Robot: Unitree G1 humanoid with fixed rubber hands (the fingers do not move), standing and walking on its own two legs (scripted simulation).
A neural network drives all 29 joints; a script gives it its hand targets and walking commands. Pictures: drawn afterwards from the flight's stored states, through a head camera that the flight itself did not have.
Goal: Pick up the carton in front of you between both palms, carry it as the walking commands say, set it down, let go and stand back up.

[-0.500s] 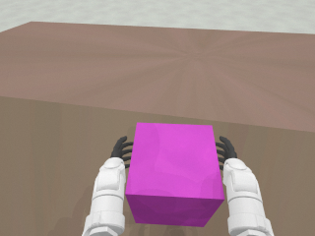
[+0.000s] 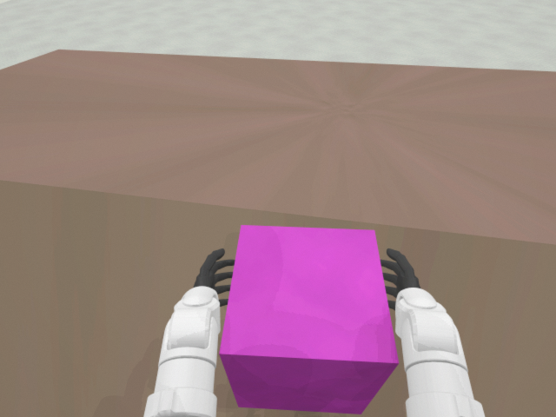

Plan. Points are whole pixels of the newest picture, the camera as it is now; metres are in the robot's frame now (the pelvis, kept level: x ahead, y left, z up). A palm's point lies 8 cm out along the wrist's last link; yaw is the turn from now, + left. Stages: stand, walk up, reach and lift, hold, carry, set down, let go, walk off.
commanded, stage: reach and lift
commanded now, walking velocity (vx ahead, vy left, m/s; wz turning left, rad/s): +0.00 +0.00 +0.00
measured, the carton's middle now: (303, 322) +0.28 +0.00 -0.04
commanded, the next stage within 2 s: hold in 0.10 s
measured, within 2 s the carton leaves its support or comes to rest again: neither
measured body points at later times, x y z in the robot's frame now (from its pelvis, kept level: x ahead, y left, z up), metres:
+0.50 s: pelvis -0.01 +0.00 +0.00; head -0.06 +0.00 +0.45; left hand +0.29 +0.15 +0.04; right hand +0.29 -0.15 +0.04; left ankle +0.00 +0.13 -0.75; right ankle +0.01 -0.13 -0.75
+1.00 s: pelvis -0.01 +0.00 +0.00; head -0.05 +0.00 +0.45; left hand +0.29 +0.15 +0.04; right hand +0.30 -0.15 +0.04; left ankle +0.00 +0.13 -0.75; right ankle +0.01 -0.13 -0.75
